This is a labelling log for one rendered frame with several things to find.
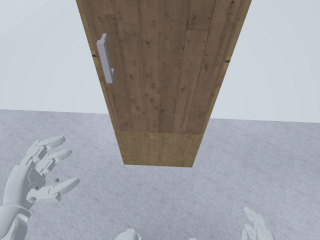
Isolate robot left hand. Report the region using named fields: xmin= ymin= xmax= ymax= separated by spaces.
xmin=2 ymin=136 xmax=80 ymax=211

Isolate left robot forearm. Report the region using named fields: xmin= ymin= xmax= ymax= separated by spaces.
xmin=0 ymin=204 xmax=31 ymax=240

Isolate cupboard door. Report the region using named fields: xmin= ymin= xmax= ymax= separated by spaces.
xmin=81 ymin=0 xmax=246 ymax=135

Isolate robot right hand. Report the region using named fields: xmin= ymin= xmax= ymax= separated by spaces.
xmin=241 ymin=207 xmax=275 ymax=240

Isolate handle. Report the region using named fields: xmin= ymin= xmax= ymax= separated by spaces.
xmin=96 ymin=33 xmax=114 ymax=84

